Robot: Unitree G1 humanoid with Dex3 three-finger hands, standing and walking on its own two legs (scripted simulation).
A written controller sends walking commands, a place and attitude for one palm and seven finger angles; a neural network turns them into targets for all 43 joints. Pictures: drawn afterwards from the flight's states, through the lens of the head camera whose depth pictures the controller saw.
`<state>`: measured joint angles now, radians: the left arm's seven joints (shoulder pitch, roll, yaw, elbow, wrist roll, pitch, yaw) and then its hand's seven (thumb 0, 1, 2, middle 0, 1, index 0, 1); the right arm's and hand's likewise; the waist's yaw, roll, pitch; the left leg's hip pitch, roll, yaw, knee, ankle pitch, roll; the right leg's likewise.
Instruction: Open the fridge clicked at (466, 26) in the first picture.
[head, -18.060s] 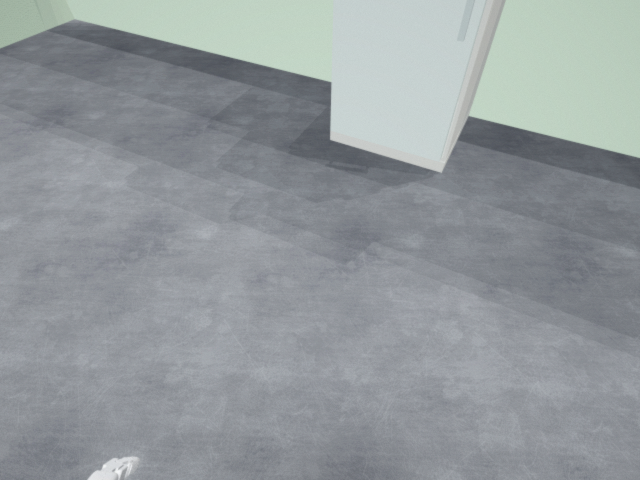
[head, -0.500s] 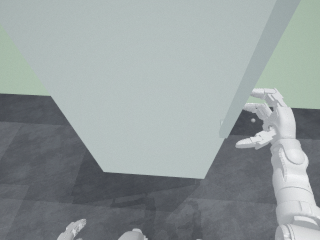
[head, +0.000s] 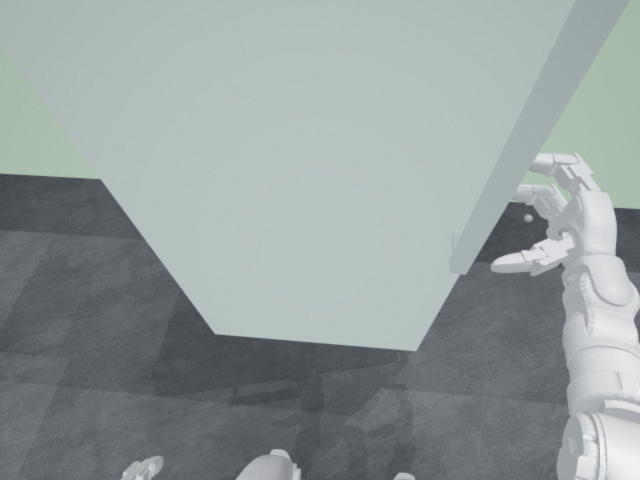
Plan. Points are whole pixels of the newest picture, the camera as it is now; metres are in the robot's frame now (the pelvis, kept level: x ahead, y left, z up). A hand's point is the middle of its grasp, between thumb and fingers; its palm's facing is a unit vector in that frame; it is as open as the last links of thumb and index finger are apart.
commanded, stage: feel for the door with the fingertips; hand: right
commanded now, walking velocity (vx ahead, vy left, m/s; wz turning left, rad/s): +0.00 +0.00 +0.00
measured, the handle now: (511, 145) +0.46 -0.14 +0.17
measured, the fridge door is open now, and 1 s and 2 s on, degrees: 0 0 0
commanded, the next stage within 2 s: slide the fingers in behind the handle in 0.12 s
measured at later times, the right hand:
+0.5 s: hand (526, 222) +0.43 -0.19 +0.08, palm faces -0.03 +1.00 +0.01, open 14.0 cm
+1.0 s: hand (510, 226) +0.42 -0.17 +0.08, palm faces -0.04 +1.00 +0.00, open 14.0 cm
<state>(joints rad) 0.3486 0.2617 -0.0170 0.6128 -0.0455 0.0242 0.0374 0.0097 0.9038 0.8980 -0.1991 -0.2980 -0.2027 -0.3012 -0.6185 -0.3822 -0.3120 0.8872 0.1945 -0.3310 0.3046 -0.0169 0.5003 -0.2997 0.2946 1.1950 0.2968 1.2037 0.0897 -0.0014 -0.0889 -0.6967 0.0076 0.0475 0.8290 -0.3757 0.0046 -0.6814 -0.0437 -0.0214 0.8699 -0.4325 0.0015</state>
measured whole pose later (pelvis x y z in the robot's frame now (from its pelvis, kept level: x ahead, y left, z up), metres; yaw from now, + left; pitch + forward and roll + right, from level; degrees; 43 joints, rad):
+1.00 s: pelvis -0.01 +0.00 +0.00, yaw -1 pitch +13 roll +1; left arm 0.31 0.25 -0.03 0.60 -0.04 0.01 0.03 0.01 0.90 0.90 -0.20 -0.30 -0.20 -0.30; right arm -0.59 -0.31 -0.23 0.84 0.18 -0.32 0.22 -0.02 0.50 -0.30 0.30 1.20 0.30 1.21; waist 0.07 -0.01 -0.08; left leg -0.68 0.02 0.05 0.83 -0.37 0.00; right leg -0.66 -0.03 -0.01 0.87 -0.42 0.00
